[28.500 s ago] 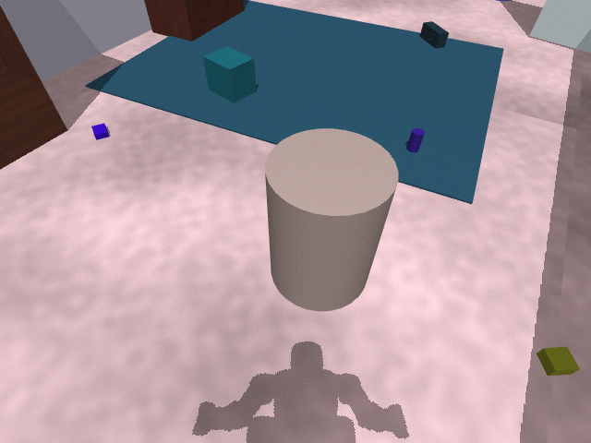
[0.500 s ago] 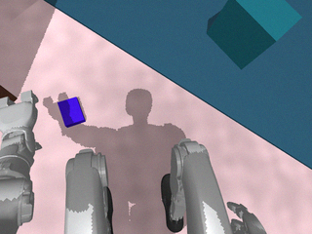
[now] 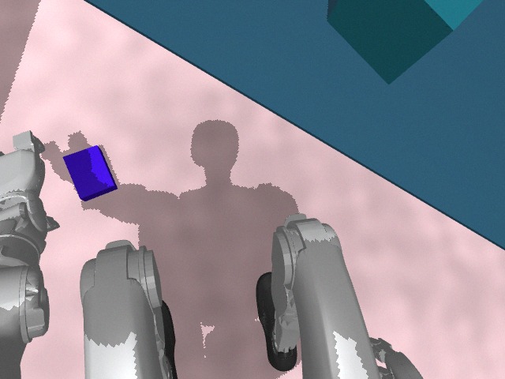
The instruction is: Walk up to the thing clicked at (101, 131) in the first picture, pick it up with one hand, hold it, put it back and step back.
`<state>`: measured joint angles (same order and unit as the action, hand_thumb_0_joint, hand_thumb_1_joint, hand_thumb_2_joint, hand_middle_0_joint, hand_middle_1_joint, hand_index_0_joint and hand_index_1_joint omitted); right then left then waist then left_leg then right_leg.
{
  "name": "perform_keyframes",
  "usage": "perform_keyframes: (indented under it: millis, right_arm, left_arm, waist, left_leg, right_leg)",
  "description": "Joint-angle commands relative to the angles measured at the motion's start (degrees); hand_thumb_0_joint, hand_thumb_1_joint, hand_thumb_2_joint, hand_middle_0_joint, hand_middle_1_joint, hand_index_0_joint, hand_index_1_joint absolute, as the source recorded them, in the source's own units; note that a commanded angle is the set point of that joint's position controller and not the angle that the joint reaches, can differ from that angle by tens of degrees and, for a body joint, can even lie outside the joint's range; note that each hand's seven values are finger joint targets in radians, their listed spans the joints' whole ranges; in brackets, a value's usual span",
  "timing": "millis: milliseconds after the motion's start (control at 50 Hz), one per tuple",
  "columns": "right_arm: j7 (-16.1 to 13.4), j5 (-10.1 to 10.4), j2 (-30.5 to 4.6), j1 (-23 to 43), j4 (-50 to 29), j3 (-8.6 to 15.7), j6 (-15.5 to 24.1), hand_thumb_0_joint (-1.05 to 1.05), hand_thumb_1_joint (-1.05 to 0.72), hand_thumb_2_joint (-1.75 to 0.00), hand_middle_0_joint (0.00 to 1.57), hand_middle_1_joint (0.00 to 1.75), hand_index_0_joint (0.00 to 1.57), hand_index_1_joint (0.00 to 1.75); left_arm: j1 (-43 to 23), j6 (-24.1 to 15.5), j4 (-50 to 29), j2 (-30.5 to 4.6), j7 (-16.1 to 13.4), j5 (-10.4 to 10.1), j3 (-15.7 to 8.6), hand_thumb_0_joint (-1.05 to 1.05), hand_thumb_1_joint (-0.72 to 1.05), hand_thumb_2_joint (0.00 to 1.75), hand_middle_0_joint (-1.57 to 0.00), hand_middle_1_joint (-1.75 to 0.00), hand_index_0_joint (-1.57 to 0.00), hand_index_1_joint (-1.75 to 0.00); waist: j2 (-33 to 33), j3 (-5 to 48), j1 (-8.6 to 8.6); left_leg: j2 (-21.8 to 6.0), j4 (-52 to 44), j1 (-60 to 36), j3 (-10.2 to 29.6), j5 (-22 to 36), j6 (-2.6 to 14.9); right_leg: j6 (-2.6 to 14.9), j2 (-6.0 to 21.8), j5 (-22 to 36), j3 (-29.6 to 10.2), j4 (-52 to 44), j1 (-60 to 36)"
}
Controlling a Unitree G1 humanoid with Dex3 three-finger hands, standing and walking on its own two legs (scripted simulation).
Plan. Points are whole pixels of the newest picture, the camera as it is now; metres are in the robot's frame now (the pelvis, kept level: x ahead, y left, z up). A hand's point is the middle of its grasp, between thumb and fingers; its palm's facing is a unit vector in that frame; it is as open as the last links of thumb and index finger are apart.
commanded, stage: rise first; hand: left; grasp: from above
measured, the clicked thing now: (91, 173) +0.49 +0.25 -0.33
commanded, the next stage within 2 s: none
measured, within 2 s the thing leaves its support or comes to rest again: neither
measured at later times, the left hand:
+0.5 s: hand (44, 190) +0.43 +0.29 -0.21, palm faces -0.42 -0.18 -0.89, open 14.1 cm
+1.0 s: hand (51, 183) +0.44 +0.29 -0.22, palm faces -0.42 -0.17 -0.89, open 14.2 cm
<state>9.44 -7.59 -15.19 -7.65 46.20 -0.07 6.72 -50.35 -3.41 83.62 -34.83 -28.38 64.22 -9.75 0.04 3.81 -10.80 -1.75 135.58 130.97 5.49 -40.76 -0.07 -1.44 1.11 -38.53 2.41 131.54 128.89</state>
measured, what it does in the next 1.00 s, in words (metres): stands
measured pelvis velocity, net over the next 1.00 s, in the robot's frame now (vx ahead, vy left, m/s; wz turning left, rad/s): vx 0.00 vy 0.00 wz -0.03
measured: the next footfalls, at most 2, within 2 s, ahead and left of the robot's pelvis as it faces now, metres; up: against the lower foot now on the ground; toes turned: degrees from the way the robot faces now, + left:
none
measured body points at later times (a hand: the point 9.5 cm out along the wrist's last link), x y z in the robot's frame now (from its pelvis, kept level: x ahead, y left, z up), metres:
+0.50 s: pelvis +0.00 +0.00 -0.02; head +0.25 +0.05 +0.35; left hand +0.45 +0.30 -0.16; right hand +0.05 -0.27 -0.13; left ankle +0.07 +0.13 -0.31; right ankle +0.10 -0.13 -0.31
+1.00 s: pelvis +0.00 +0.00 -0.02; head +0.25 +0.06 +0.35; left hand +0.46 +0.29 -0.17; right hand +0.04 -0.27 -0.13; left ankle +0.07 +0.13 -0.31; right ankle +0.10 -0.13 -0.31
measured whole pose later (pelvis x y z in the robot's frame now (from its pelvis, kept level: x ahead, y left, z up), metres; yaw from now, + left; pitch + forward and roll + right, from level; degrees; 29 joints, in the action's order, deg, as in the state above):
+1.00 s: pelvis +0.00 +0.00 -0.02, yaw -2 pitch +34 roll -8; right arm 13.3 -9.8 -16.7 -8.3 45.6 -3.1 8.4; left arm -55.8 -4.3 91.7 -39.4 -31.1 66.9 -10.4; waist -0.9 1.6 -14.5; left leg -1.3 140.7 134.5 7.4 -41.2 0.0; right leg -1.9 0.9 -38.6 3.7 135.2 131.3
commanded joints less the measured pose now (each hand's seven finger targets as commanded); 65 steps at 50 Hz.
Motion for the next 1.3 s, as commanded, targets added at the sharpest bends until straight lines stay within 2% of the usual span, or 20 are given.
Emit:
perform_keyframes:
  millis: [0,20,200,300,420,440,520,580,640,720,780,820,840,980,1000,1060,1140,1220,1240,1280]
  right_arm:
    - [-0.37,-0.19,-12.61,-12.23,-0.53,3.95,0.7,0.0,-0.9,-0.9,0.2,0.3,0.2,0.3]
    - [-0.4,-0.03,-12.91,-11.84,-0.45,4.23,0.68,0.0,-0.89,-0.9,0.2,0.3,0.2,0.3]
    - [0.49,-0.76,-13.92,-12.36,-0.17,3.64,0.99,0.0,-0.89,-0.9,0.2,0.3,0.2,0.3]
    - [0.92,-0.81,-14.26,-12.41,-0.13,3.42,1.07,0.0,-0.89,-0.9,0.2,0.3,0.2,0.3]
    - [1.62,-1.48,-14.64,-12.82,-0.31,2.61,1.41,0.0,-0.9,-0.9,0.2,0.3,0.2,0.3]
    - [1.61,-1.26,-14.66,-12.51,-0.11,2.72,1.38,0.0,-0.9,-0.9,0.2,0.3,0.2,0.3]
    - [1.96,-1.51,-14.88,-12.39,-0.27,2.56,1.61,0.0,-0.9,-0.9,0.2,0.3,0.2,0.3]
    - [2.03,-1.44,-14.74,-12.22,-0.43,2.38,1.3,0.0,-0.9,-0.9,0.2,0.3,0.2,0.3]
    - [2.39,-1.89,-14.7,-13.07,-0.09,2.03,1.61,0.0,-0.9,-0.9,0.2,0.3,0.2,0.3]
    - [2.41,-1.72,-15.11,-12.94,-0.1,2.13,1.55,0.0,-0.9,-0.9,0.2,0.3,0.2,0.3]
    - [2.53,-1.62,-15.38,-12.72,0.08,2.09,1.52,0.0,-0.9,-0.9,0.2,0.3,0.2,0.3]
    - [2.86,-2.16,-15.76,-13.59,0.01,1.93,1.77,0.0,-0.9,-0.9,0.2,0.3,0.2,0.3]
    - [2.85,-1.91,-15.99,-13.23,-0.26,1.9,1.66,0.0,-0.9,-0.9,0.2,0.3,0.2,0.3]
    - [3.5,-2.5,-16.5,-13.22,-0.68,0.95,2.33,0.0,-0.9,-0.9,0.2,0.3,0.2,0.3]
    - [3.52,-2.38,-16.49,-12.89,-0.75,0.98,2.26,0.0,-0.9,-0.9,0.2,0.3,0.2,0.3]
    - [3.78,-2.67,-16.32,-13.23,-0.84,0.58,2.57,0.0,-0.9,-0.9,0.2,0.3,0.2,0.3]
    - [3.82,-2.7,-16.05,-13.56,-0.63,0.65,2.22,0.0,-0.9,-0.9,0.2,0.3,0.2,0.3]
    - [3.96,-2.53,-15.9,-13.33,-0.41,0.67,2.02,0.0,-0.9,-0.9,0.2,0.3,0.2,0.3]
    - [3.98,-2.75,-16.16,-13.68,-0.38,0.63,2.22,0.0,-0.9,-0.9,0.2,0.3,0.2,0.3]
    - [3.94,-2.59,-16.39,-13.24,-0.46,0.56,2.0,0.0,-0.9,-0.9,0.2,0.3,0.2,0.3]
  left_arm:
    - [-15.25,-0.08,-5.73,-13.94,-2.16,0.23,-0.74,0.0,-0.54,0.98,-0.08,-1.02,-0.08,-1.01]
    - [-16.55,-0.39,-6.96,-15.03,-2.44,-0.02,-1.25,0.0,-0.53,0.98,-0.07,-1.03,-0.08,-1.02]
    - [-17.48,0.18,-3.11,-13.39,-3.73,0.87,-0.54,0.0,-0.54,0.99,-0.07,-1.02,-0.08,-1.01]
    - [-17.64,0.16,-3.05,-14.79,-3.95,0.69,-1.3,0.0,-0.54,0.98,-0.07,-1.02,-0.08,-1.01]
    - [-18.38,-0.26,-1.78,-15.49,-3.73,0.83,-1.07,0.0,-0.54,0.98,-0.07,-1.03,-0.08,-1.02]
    - [-18.46,-0.46,-2.6,-16.18,-4.0,0.75,-1.55,0.0,-0.54,0.98,-0.07,-1.03,-0.08,-1.02]
    - [-18.89,-0.58,-1.83,-15.79,-4.36,1.09,-1.4,0.0,-0.55,0.99,-0.07,-1.02,-0.07,-1.02]
    - [-17.87,-0.6,-1.3,-16.38,-4.74,1.05,-1.87,0.0,-0.57,1.01,-0.08,-1.02,-0.07,-1.02]
    - [-20.72,-0.76,-1.1,-16.34,-4.34,1.75,-0.56,0.0,-0.56,1.0,-0.08,-1.03,-0.07,-1.03]
    - [-18.93,-0.94,-2.12,-16.52,-4.7,1.25,-1.54,0.0,-0.57,1.01,-0.07,-1.02,-0.07,-1.02]
    - [-19.62,-0.65,-1.08,-15.93,-4.69,1.9,-0.7,0.0,-0.57,1.01,-0.07,-1.02,-0.07,-1.03]
    - [-21.7,-0.6,0.07,-15.72,-4.75,2.22,-0.51,0.0,-0.55,1.0,-0.07,-1.03,-0.07,-1.03]
    - [-21.1,-0.64,-0.87,-16.93,-4.93,2.07,-1.22,0.0,-0.56,1.01,-0.08,-1.02,-0.07,-1.02]
    - [-22.45,-0.85,3.14,-17.89,-4.94,2.78,-0.89,0.0,-0.57,1.01,-0.07,-1.02,-0.07,-1.03]
    - [-23.01,-0.95,0.87,-18.47,-5.11,2.63,-1.07,0.0,-0.58,1.02,-0.07,-1.02,-0.06,-1.03]
    - [-22.75,-1.0,2.49,-18.84,-5.12,2.98,-0.86,0.0,-0.58,1.02,-0.08,-1.02,-0.07,-1.03]
    - [-21.11,-0.97,0.61,-19.46,-5.05,2.28,-2.27,0.0,-0.58,1.02,-0.07,-1.03,-0.07,-1.04]
    - [-21.0,-0.6,2.32,-19.55,-4.84,1.97,-1.91,0.0,-0.57,1.01,-0.07,-1.03,-0.07,-1.04]
    - [-22.67,-0.72,1.9,-19.8,-4.63,2.27,-1.65,0.0,-0.57,1.01,-0.07,-1.04,-0.07,-1.04]
    - [-21.25,-0.78,2.93,-20.03,-4.44,2.09,-2.08,0.0,-0.59,1.02,-0.07,-1.02,-0.06,-1.03]
  waist:
    - [11.61,39.21,-0.37]
    - [11.94,39.71,0.4]
    - [13.41,36.97,-1.58]
    - [14.42,38.4,-1.27]
    - [12.25,36.82,-2.56]
    - [13.27,37.4,-1.62]
    - [13.89,36.95,-2.4]
    - [14.14,37.37,-1.61]
    - [12.58,36.02,-3.61]
    - [14.67,38.12,-2.17]
    - [16.35,38.41,-2.81]
    - [15.09,35.78,-4.58]
    - [16.82,36.27,-3.25]
    - [16.72,33.85,-4.9]
    - [16.9,35.37,-3.95]
    - [16.62,34.11,-4.89]
    - [15.39,37.84,-3.63]
    - [15.25,36.92,-3.72]
    - [14.8,35.86,-4.71]
    - [14.71,35.71,-4.0]
  left_leg:
    - [1.56,-13.36,-27.33,-4.76,11.79,1.77]
    - [1.49,-13.0,-26.57,-4.89,10.7,1.94]
    - [1.38,-12.85,-27.75,-3.54,11.19,1.47]
    - [1.45,-12.1,-28.08,-3.59,12.48,1.36]
    - [1.48,-9.99,-25.14,-4.3,11.72,1.97]
    - [1.63,-10.47,-25.05,-4.41,11.39,1.87]
    - [1.53,-10.14,-24.83,-3.98,10.75,1.78]
    - [1.63,-10.25,-23.92,-4.16,10.74,1.79]
    - [1.53,-8.83,-23.11,-4.13,10.55,2.07]
    - [1.55,-9.78,-25.39,-3.81,11.6,1.66]
    - [1.53,-9.84,-26.91,-3.21,12.91,1.21]
    - [1.53,-9.48,-25.87,-2.99,12.19,1.4]
    - [1.6,-10.26,-25.87,-2.96,12.23,1.25]
    - [1.59,-9.79,-25.21,-2.54,10.45,1.29]
    - [1.55,-9.81,-25.8,-2.73,10.71,1.3]
    - [1.68,-8.78,-24.11,-3.51,10.6,1.58]
    - [1.62,-8.31,-24.15,-3.94,12.48,1.81]
    - [1.5,-8.17,-23.24,-3.57,12.49,1.81]
    - [1.53,-7.89,-23.1,-3.38,11.71,1.92]
    - [1.55,-8.28,-22.37,-3.14,11.57,1.88]
  right_leg:
    - [3.41,-1.72,12.21,4.59,-12.83,-21.57]
    - [3.41,-1.84,11.31,4.58,-12.82,-20.87]
    - [3.61,-1.75,11.9,5.91,-10.82,-17.4]
    - [3.63,-1.79,13.08,6.0,-10.01,-17.93]
    - [3.14,-2.07,13.04,5.8,-10.75,-19.84]
    - [3.27,-2.02,12.59,5.65,-10.68,-19.76]
    - [3.37,-2.21,12.01,6.18,-10.22,-18.65]
    - [3.37,-2.34,11.97,6.08,-9.86,-19.41]
    - [3.14,-2.44,12.14,6.07,-10.13,-19.34]
    - [3.3,-2.41,12.75,6.44,-9.82,-19.37]
    - [3.6,-2.42,13.81,6.95,-8.55,-17.69]
    - [3.31,-2.27,13.46,7.22,-8.77,-17.02]
    - [3.52,-2.24,13.19,7.19,-8.69,-17.02]
    - [3.44,-2.2,11.82,7.6,-7.89,-15.46]
    - [3.54,-2.39,11.99,7.46,-8.39,-15.99]
    - [3.34,-2.37,12.25,7.18,-8.57,-16.95]
    - [2.92,-2.76,14.11,6.59,-9.65,-20.92]
    - [3.07,-2.79,14.15,6.78,-8.89,-20.02]
    - [3.02,-2.72,13.56,6.96,-8.83,-19.01]
    - [3.11,-2.86,13.09,7.13,-8.99,-19.16]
